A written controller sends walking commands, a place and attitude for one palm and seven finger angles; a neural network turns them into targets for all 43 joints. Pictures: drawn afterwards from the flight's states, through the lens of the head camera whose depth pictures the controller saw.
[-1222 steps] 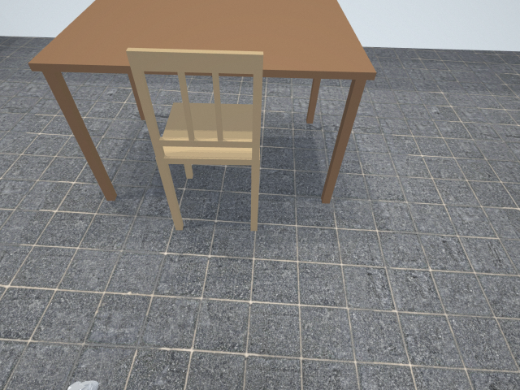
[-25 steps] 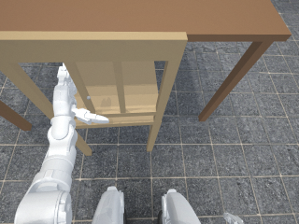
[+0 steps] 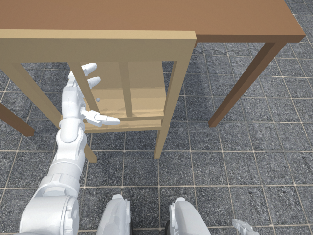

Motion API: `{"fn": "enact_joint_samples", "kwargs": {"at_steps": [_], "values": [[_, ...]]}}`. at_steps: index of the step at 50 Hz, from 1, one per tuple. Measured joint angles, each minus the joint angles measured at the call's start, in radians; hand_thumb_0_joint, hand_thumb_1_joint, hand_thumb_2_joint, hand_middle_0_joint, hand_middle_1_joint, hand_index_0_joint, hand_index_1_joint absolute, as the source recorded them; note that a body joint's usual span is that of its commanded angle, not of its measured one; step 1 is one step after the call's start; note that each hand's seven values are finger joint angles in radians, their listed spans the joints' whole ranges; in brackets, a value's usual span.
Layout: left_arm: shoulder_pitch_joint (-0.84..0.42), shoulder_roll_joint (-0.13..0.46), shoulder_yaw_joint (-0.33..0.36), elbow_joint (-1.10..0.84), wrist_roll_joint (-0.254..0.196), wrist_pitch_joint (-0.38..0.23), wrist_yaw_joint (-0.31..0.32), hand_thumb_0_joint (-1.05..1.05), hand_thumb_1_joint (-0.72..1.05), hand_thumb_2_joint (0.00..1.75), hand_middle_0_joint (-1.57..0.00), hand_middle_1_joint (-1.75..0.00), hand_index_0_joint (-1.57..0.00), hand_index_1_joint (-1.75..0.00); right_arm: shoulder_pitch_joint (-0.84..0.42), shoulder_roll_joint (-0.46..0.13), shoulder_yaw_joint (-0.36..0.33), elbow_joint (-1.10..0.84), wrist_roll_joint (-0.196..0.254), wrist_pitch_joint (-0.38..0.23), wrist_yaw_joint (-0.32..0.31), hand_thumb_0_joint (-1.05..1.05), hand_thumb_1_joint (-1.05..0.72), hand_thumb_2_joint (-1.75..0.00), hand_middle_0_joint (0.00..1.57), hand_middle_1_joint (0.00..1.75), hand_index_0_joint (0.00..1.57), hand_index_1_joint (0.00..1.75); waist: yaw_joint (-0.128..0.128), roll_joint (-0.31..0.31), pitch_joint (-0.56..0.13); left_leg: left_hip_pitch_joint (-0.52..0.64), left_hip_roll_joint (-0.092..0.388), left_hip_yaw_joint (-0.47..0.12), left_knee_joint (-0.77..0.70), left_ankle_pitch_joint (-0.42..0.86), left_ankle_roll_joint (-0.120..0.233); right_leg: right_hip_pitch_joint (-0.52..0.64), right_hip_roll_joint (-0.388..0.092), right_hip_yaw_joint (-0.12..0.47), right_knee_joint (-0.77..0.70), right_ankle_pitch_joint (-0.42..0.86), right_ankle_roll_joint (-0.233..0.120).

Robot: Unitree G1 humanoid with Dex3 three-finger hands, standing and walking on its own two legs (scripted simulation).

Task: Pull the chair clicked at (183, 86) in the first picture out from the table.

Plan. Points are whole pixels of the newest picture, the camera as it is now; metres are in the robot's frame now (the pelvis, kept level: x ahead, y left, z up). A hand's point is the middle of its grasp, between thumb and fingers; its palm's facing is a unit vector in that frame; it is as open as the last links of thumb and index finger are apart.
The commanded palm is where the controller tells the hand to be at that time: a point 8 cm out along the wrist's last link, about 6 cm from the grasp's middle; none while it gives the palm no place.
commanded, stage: hook a spindle and tug to test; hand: left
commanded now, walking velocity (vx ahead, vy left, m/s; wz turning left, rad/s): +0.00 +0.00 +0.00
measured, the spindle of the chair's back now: (87, 93) +0.47 +0.17 +0.02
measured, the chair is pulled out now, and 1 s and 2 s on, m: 0.00 0.03 0.14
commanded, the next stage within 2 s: step backward, pulling the chair out in 1.08 s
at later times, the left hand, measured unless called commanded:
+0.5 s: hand (97, 98) +0.45 +0.14 +0.03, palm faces +0.08 -1.00 -0.03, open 5.3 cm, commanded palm +0.41 +0.18 +0.03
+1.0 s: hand (100, 110) +0.42 +0.13 +0.03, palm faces +0.04 -1.00 -0.02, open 4.9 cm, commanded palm +0.38 +0.18 +0.03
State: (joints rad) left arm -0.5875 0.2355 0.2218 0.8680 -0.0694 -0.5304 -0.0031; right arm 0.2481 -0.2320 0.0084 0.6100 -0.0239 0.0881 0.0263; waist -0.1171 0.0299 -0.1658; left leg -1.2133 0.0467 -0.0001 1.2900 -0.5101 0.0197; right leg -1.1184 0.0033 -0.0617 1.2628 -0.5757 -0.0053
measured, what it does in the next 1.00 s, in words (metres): stands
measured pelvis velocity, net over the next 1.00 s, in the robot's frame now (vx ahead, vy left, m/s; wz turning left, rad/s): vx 0.02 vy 0.00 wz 0.00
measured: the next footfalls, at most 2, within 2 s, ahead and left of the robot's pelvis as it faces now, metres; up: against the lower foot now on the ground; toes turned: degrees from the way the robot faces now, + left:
none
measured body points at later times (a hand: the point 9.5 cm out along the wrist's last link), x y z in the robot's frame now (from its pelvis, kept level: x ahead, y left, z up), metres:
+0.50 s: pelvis +0.01 +0.00 +0.00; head +0.14 +0.01 +0.43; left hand +0.44 +0.19 +0.03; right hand +0.08 -0.26 -0.12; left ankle +0.05 +0.11 -0.62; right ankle +0.01 -0.12 -0.62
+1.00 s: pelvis +0.02 +0.00 +0.01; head +0.15 +0.01 +0.44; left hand +0.41 +0.18 +0.03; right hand +0.13 -0.25 -0.11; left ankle +0.05 +0.11 -0.62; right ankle +0.01 -0.12 -0.62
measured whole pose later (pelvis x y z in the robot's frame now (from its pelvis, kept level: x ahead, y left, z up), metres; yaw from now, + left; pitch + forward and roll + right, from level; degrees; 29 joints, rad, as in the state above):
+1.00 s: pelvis +0.02 +0.00 +0.01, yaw +0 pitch +24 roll -2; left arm -0.33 0.18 0.13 0.60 -0.11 -0.51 0.00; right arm 0.23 -0.23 0.00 0.58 -0.02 0.08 0.04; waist -0.08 0.02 -0.17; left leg -1.13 0.05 0.01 1.24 -0.54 0.02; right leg -1.04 0.01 -0.05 1.22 -0.60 -0.01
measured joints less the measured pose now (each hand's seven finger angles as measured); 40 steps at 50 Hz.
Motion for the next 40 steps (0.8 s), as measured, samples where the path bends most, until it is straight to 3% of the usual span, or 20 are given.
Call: {"fn": "enact_joint_samples", "kwargs": {"at_steps": [11, 25, 29, 40], "values": [[-0.004, 0.013, 0.008, 0.007, -0.015, 0.003, 0.000, -0.01, -0.01, 0.52, -0.45, -1.29, -0.44, -1.30, 0.022, -0.004, -0.005, 0.018, 0.001, 0.001, -0.001, 0.01, -0.91, -0.90, 0.20, 0.30, 0.20, 0.30, -0.004, 0.004, 0.004, 0.000, 0.003, -0.001, -0.004, 0.000, -0.004, -0.001, 0.003, 0.000, -0.002, 0.000, -0.004], [0.030, 0.002, -0.007, -0.026, -0.020, 0.008, 0.013, 0.00, 0.70, 0.82, -0.49, -1.44, -0.45, -1.45, 0.013, -0.008, -0.014, 0.011, 0.001, -0.005, 0.006, 0.01, -0.91, -0.90, 0.20, 0.30, 0.20, 0.30, 0.003, 0.002, 0.000, 0.020, 0.002, 0.001, -0.019, -0.004, -0.006, 0.016, 0.004, 0.003, -0.017, -0.003, -0.004], [0.047, -0.002, -0.014, -0.049, -0.026, 0.013, 0.011, 0.01, 0.80, 0.86, -0.49, -1.44, -0.44, -1.45, 0.005, -0.006, -0.016, 0.005, 0.003, -0.001, 0.009, 0.01, -0.91, -0.90, 0.20, 0.30, 0.20, 0.30, 0.006, 0.001, 0.000, 0.025, 0.002, 0.003, -0.020, -0.007, -0.005, 0.021, 0.004, 0.004, -0.019, -0.006, -0.004], [0.159, -0.025, -0.049, -0.177, -0.045, 0.042, 0.006, 0.01, 0.81, 0.83, -0.47, -1.45, -0.44, -1.45, -0.004, 0.002, -0.016, -0.025, 0.010, 0.001, 0.016, 0.01, -0.91, -0.90, 0.20, 0.30, 0.20, 0.30, 0.015, 0.000, -0.002, 0.062, 0.004, 0.012, -0.042, -0.018, -0.004, 0.054, 0.006, 0.013, -0.042, -0.011, -0.001]]}}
